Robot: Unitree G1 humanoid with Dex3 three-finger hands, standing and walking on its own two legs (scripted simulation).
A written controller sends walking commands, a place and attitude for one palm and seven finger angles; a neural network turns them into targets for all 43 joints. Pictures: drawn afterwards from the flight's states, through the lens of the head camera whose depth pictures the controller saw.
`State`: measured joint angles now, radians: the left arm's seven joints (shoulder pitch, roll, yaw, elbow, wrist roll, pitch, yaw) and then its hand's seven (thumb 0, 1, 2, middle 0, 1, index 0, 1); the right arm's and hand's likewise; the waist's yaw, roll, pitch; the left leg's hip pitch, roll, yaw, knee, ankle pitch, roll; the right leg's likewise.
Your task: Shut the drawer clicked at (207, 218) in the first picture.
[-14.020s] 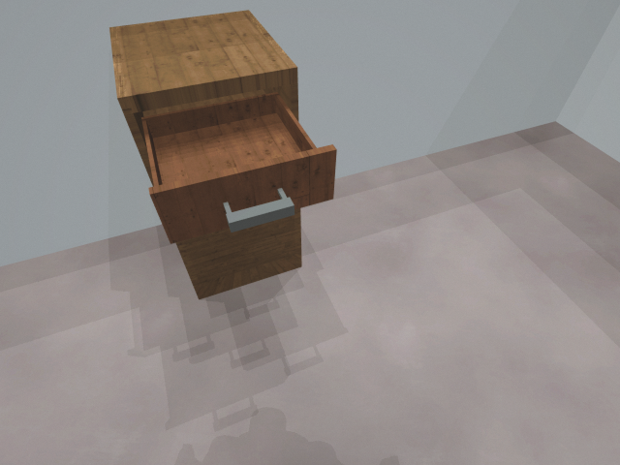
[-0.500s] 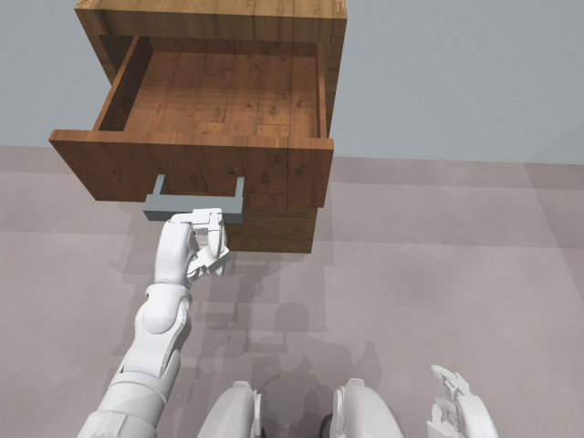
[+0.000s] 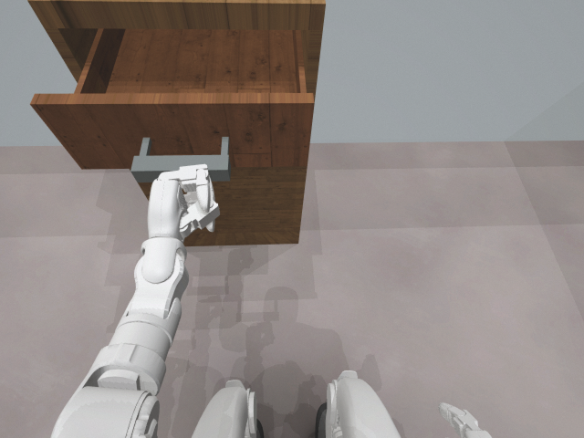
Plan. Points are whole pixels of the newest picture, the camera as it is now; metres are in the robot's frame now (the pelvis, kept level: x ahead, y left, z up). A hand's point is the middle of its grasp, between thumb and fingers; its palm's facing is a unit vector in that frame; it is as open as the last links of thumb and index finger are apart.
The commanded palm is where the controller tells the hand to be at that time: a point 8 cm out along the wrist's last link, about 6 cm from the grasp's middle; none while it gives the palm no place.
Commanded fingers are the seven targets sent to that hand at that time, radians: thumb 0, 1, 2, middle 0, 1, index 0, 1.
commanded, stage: push the drawer shut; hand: left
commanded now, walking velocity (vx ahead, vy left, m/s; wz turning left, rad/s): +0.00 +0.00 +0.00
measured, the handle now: (184, 156) +0.50 +0.15 +0.04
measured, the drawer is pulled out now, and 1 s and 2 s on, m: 0.16 0.04 0.00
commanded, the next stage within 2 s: pull the fist back off the drawer in 1.62 s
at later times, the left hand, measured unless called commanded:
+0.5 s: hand (212, 170) +0.48 +0.11 +0.03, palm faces +0.01 -1.00 -0.05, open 2.8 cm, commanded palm +0.48 +0.16 +0.04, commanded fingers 0.00 0.90 0.90 -1.40 -1.60 -1.40 -1.60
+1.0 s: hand (213, 141) +0.54 +0.11 +0.03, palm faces +0.01 -1.00 -0.04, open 3.0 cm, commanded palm +0.53 +0.15 +0.04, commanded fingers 0.00 0.90 0.90 -1.40 -1.60 -1.40 -1.60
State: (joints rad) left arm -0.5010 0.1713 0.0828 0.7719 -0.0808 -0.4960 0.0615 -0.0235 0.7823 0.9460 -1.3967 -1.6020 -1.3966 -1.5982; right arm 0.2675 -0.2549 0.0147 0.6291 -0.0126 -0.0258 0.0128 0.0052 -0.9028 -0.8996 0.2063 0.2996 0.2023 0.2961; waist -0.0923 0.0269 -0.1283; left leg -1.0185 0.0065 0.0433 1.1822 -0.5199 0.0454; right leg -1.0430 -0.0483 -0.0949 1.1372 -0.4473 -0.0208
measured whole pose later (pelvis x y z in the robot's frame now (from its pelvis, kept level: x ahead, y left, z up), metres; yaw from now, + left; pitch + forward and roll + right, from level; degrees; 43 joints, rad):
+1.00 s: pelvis -0.01 +0.00 -0.02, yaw -1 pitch +27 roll -3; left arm -1.00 0.41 0.32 1.25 0.00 -0.51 -0.01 0.00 0.71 0.91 -1.40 -1.60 -1.40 -1.60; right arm 0.36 -0.27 0.05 0.63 -0.05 0.02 0.04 0.00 -0.90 -0.90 0.21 0.30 0.20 0.30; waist -0.22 0.04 -0.12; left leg -1.20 0.03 0.02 1.26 -0.53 0.05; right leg -1.21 -0.02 -0.11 1.18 -0.43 -0.03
